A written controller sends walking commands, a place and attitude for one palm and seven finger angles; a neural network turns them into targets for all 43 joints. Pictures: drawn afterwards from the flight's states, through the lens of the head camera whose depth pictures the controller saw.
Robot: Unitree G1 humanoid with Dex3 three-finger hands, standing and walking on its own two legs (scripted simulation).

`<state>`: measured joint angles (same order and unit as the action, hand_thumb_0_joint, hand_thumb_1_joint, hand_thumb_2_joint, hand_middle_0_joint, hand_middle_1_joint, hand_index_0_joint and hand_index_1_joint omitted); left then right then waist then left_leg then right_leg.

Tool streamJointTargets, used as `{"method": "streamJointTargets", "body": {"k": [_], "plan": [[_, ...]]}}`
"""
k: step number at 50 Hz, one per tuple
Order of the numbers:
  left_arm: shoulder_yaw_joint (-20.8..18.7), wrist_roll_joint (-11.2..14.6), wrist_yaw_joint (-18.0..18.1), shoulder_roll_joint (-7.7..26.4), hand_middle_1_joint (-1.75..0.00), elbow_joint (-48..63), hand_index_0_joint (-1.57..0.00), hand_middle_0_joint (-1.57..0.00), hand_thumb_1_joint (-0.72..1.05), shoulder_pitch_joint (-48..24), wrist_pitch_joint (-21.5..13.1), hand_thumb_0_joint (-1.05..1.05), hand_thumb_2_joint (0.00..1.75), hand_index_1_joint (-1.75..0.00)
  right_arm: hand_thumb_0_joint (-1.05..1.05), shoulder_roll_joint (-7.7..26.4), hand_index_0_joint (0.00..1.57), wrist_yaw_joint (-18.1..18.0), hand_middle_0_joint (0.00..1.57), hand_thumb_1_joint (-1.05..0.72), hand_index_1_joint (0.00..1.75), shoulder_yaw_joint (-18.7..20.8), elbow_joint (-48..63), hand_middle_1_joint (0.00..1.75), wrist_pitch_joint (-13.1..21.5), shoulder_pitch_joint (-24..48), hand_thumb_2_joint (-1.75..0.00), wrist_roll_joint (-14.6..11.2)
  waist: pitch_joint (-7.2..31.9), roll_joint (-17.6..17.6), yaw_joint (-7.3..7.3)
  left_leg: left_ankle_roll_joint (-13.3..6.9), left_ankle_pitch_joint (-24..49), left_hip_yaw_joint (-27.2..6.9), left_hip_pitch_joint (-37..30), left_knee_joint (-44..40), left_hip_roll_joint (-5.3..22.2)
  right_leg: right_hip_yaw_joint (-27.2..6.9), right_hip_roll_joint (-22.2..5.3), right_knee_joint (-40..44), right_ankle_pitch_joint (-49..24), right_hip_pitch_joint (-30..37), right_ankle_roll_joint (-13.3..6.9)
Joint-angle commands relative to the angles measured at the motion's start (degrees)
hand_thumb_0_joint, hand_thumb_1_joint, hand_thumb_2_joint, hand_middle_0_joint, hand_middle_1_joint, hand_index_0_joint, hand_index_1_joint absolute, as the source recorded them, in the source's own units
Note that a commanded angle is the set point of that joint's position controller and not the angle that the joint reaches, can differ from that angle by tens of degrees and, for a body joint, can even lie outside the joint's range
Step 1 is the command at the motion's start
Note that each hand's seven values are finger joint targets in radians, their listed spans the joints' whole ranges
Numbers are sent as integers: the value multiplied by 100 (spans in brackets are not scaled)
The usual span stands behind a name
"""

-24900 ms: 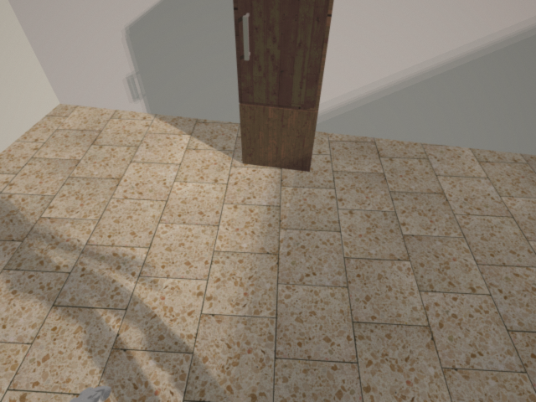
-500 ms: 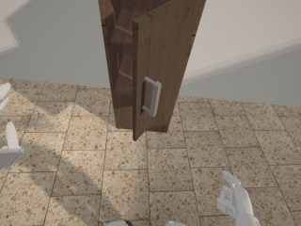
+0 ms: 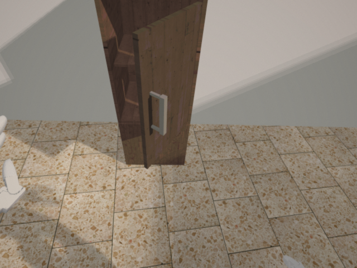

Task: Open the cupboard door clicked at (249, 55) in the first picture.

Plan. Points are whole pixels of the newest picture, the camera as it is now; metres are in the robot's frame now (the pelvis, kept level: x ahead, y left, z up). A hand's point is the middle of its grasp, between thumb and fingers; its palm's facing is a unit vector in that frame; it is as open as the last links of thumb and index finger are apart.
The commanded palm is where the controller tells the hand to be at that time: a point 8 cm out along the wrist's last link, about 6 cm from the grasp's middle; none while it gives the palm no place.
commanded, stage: stop stepping back and stand still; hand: left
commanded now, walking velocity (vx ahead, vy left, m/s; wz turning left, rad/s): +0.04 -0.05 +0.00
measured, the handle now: (158, 114) +0.61 +0.09 -0.03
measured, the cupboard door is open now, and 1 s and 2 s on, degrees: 57 57 57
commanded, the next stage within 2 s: let the arm hang, fingers relaxed in 0.58 s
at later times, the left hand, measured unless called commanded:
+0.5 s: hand (4, 207) +0.18 +0.27 +0.16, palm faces +0.42 -0.79 -0.45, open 7.4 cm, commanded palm +0.12 +0.31 +0.18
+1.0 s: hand out of the picture +0.01 +0.18 -0.16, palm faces -0.04 -0.98 -0.18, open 7.3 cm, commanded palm none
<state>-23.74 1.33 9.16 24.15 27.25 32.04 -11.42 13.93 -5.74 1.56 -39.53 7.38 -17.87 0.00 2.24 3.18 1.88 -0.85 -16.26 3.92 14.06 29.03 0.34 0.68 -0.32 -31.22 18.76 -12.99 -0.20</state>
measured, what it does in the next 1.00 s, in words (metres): stands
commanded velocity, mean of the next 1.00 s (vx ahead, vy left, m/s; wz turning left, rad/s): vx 0.00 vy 0.00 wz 0.00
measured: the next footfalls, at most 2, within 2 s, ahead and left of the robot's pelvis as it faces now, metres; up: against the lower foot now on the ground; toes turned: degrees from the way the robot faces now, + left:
none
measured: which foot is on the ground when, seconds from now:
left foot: down 0.00-1.00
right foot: down 0.00-1.00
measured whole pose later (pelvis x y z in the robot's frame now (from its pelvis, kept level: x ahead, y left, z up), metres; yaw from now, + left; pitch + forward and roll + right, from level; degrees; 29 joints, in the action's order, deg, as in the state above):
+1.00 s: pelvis -0.05 +0.00 +0.00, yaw +0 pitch +0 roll +0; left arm 1.1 -1.3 0.2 10.9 -49.9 15.9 2.4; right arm 15.5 0.5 0.1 -54.3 -0.9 -11.2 1.6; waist -3.6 0.9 1.3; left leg -1.2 -11.6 3.3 16.4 28.3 0.3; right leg 2.8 -0.6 -29.4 14.4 -14.7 -0.8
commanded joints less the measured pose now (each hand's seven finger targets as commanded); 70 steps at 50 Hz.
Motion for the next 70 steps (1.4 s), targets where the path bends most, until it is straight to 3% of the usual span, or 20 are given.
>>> {"method": "streamJointTargets", "body": {"k": [1,3,6,9,13,17,25,33,34,35,36,38,40,42,48,51,54,55,61,70], "plan": [[-866,-3,83,1177,-30,1432,-20,-20,90,-98,-496,0,90,-30,0,528,20,28,20,-90,30,75,1061,30,498,780,-90,28,331,-1437,-125,-315,2624,-880,-471,-685,951,299,43,-400,-511,-179,29],[-841,2,91,1088,-30,1233,-20,-20,90,-46,-495,0,90,-30,0,610,20,57,20,-90,30,84,1027,30,525,801,-90,11,75,-1223,-149,-359,1789,-817,85,-747,1027,235,26,51,-461,113,36],[-751,41,75,942,-30,882,-20,-20,90,-1,-509,0,90,-30,0,591,20,104,20,-90,30,109,1033,30,505,848,-90,-15,-64,-405,-87,-125,597,-422,625,-332,536,-528,-369,652,-1300,373,-135],[-810,89,65,976,-30,668,-20,-20,90,113,-495,0,90,-30,0,485,20,152,20,-90,30,115,989,30,429,794,-90,-4,-54,279,-57,10,-95,-206,205,265,136,-1228,-878,1478,-267,-388,-409],[-784,72,46,981,-30,710,-20,-20,90,-71,-481,0,90,-30,0,430,20,104,20,-90,30,64,1023,30,352,939,-90,18,-87,16,-84,-33,198,-335,-118,-302,247,-874,-618,1430,-238,-485,-241],[-627,2,30,915,-30,918,-20,-20,90,-507,-493,0,90,-30,0,461,20,24,20,-90,30,13,1078,30,408,1026,-90,44,-89,-969,-148,-123,163,-674,-73,-1120,616,-353,-126,889,-617,-165,-4],[-557,-18,62,859,-30,1119,-20,-20,90,-405,-406,0,90,-30,0,487,20,38,20,-90,30,41,1153,30,503,985,-90,38,391,-827,-184,-18,742,-461,-167,-1007,475,-212,-108,858,-1346,423,22],[-621,73,21,831,-30,801,-20,-20,90,-84,-356,0,90,-30,0,467,20,70,20,-90,30,35,1224,30,326,1061,-90,28,175,-599,-169,42,823,-414,-113,-912,393,-304,-151,1185,-1363,226,-1],[1832,-342,-778,-115,-30,-3585,-20,-20,90,-724,490,0,90,-30,0,1535,20,573,20,-90,30,320,-209,30,466,1341,-90,-53,-269,-895,122,-107,1984,-769,368,-126,627,15,-543,255,-1942,-472,-85],[1742,-329,-895,-263,-30,-3724,-20,-20,90,-702,933,0,90,-30,0,1248,20,571,20,-90,30,370,-253,30,88,900,-90,-15,240,-871,-14,-34,2672,-662,-44,-254,710,-242,-495,344,-1743,-412,-74],[1711,-303,-910,-258,-30,-3678,-20,-20,90,-691,1065,0,90,-30,0,1233,20,557,20,-90,30,335,-123,30,-58,810,-90,-36,294,-908,-19,-104,2667,-713,-90,-276,805,-106,-362,247,-1324,-397,-63],[1753,-314,-906,-222,-30,-4202,-20,-20,90,-952,1045,0,90,-30,0,1161,20,551,20,-90,30,197,-142,30,-231,953,-90,27,404,-383,-137,-340,2212,-1066,314,-429,929,-76,-263,33,-798,-160,-106],[1810,-360,-905,6,-30,-4832,-20,-20,90,-1281,1016,0,90,-30,0,1159,20,570,20,-90,30,159,-244,30,-339,1006,-90,78,385,612,-158,-253,1730,-959,221,-321,744,-250,-415,364,-1076,-48,-218],[1862,-354,-897,141,-30,-5519,-20,-20,90,-1609,1016,0,90,-30,0,1220,20,575,20,-90,30,161,-453,30,-447,983,-90,116,383,788,-104,-218,1365,-838,18,-232,553,-463,-610,563,-1210,-119,-315],[2156,-241,-833,11,-30,-7213,-20,-20,90,-1795,1078,0,90,-30,0,895,20,561,20,-90,30,0,-1090,30,-676,941,-90,152,-55,-812,-139,-111,674,-755,-62,-726,473,-544,-578,973,-515,-65,-295],[2198,-211,-828,-87,-30,-7825,-20,-20,90,-1712,1059,0,90,-30,0,767,20,525,20,-90,30,-12,-1399,30,-726,746,-90,118,-111,-813,-129,-73,313,-713,-147,-781,453,-555,-587,1271,-192,-47,-314],[2187,-187,-835,-116,-30,-8263,-20,-20,90,-1666,1045,0,90,-30,0,739,20,490,20,-90,30,9,-1671,30,-749,561,-90,126,-155,-1129,-125,-78,89,-716,-166,-853,462,-559,-585,1405,-91,-18,-370],[2168,-191,-828,-92,-30,-8356,-20,-20,90,-1684,1034,0,90,-30,0,766,20,478,20,-90,30,31,-1708,30,-750,491,-90,107,-204,-827,-126,-88,200,-755,-186,-839,506,-504,-575,1440,-133,-11,-374],[2188,-179,-816,-194,-30,-8857,-20,-20,90,-1742,1053,0,90,-30,0,719,20,437,20,-90,30,42,-2075,30,-749,236,-90,107,-482,-434,-120,-115,163,-791,-170,-1013,581,-396,-560,1511,-30,-71,-377],[2158,-198,-785,-130,-30,-9027,-20,-20,90,-1893,1049,0,90,-30,0,747,20,447,20,-90,30,73,-2249,30,-738,254,-90,115,-588,-248,-145,-130,194,-786,-233,-1173,587,-388,-557,1523,-25,-89,-335]]}}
